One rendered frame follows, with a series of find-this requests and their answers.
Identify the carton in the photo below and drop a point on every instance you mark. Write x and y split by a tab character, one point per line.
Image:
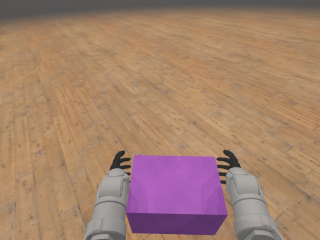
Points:
179	195

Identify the right robot hand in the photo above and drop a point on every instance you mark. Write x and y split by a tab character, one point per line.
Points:
232	160

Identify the right robot forearm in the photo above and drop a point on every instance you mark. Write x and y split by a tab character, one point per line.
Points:
252	218

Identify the left robot hand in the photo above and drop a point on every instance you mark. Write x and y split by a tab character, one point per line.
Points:
117	160

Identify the left robot forearm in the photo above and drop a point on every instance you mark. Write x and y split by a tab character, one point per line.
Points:
108	218

